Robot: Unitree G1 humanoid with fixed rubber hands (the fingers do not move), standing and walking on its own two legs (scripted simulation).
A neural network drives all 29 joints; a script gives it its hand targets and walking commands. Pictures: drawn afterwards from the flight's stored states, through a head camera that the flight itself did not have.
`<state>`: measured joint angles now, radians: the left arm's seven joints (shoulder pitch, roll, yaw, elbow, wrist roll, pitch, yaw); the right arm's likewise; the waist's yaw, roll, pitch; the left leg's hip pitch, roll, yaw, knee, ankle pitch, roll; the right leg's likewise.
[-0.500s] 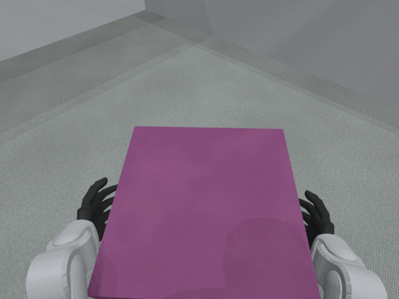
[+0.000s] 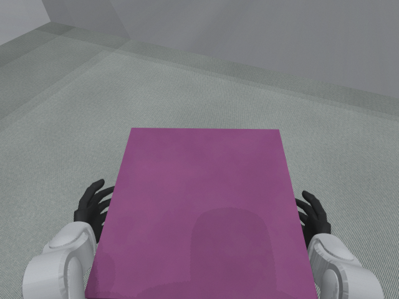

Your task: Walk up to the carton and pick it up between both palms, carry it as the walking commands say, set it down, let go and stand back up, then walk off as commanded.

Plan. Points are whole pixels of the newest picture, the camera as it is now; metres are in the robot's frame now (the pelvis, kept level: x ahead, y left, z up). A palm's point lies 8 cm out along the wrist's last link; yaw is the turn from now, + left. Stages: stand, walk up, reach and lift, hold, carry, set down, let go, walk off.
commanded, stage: carry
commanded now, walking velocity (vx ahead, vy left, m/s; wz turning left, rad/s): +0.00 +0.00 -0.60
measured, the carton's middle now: (203, 224) +0.27 +0.01 +0.01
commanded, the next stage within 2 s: none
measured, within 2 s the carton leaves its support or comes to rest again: neither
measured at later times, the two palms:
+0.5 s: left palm (128, 222) +0.24 +0.14 +0.08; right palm out of the picture +0.14 -0.23 +0.08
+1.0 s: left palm (188, 237) +0.22 +0.03 +0.08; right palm out of the picture +0.01 -0.28 +0.08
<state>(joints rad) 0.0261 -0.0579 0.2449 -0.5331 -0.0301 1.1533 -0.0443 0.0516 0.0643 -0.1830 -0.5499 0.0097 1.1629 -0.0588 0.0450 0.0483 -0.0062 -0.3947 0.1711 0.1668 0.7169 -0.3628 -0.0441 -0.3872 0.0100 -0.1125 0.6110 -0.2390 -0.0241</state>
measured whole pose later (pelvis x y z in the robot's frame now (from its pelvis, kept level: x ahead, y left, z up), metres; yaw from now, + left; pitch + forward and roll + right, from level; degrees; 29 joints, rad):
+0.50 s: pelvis -0.04 +0.01 +0.01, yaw -17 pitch +3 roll -1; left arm 0.05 -0.06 0.25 -0.56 -0.02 1.17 -0.05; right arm 0.06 0.09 -0.19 -0.54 0.01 1.17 -0.06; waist 0.03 0.02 0.01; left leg -0.33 0.11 0.16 0.58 -0.29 0.00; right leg -0.50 -0.01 -0.07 0.87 -0.45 0.02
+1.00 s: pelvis -0.07 -0.01 +0.01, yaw -34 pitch +2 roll +0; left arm 0.08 -0.07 0.25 -0.58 0.01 1.17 -0.05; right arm 0.05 0.08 -0.19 -0.51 0.03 1.16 -0.05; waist 0.00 -0.02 -0.01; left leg -0.35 0.05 0.13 0.60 -0.28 0.02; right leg -0.52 0.03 -0.02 0.85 -0.42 0.00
